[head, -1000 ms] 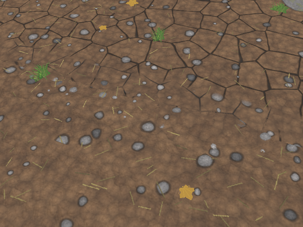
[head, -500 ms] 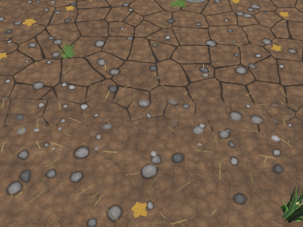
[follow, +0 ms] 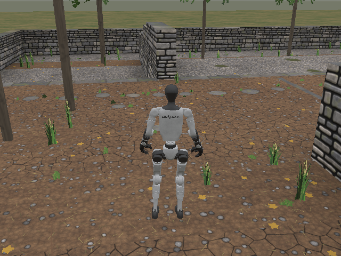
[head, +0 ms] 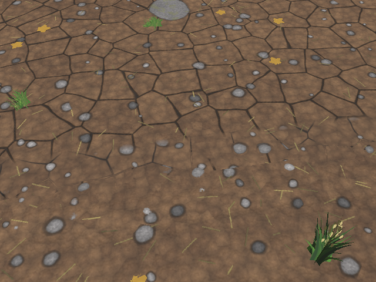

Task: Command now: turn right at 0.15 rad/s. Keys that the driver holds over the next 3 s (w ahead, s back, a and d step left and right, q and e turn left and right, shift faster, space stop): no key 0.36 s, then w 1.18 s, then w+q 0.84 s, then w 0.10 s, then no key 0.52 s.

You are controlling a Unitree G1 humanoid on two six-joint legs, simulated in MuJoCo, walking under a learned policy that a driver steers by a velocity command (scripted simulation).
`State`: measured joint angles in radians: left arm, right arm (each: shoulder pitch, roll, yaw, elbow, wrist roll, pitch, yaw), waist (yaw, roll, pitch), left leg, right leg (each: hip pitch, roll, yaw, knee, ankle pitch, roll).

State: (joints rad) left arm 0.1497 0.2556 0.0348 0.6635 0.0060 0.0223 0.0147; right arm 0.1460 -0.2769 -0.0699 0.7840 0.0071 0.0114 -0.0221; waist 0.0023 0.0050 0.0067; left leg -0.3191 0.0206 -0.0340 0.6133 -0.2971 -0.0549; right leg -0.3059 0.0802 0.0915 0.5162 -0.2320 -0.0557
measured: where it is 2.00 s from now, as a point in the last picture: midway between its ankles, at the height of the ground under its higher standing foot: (184, 204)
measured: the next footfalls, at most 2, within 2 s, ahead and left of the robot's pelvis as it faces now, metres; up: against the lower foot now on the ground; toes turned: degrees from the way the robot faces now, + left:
left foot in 0.02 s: +0.04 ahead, +0.15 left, +0.00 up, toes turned -1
left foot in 1.04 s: +0.42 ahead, +0.15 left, +0.00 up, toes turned +1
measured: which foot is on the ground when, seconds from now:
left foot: up 0.00-0.00, down 0.02-0.60, up 0.62-1.00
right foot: down 0.00-1.00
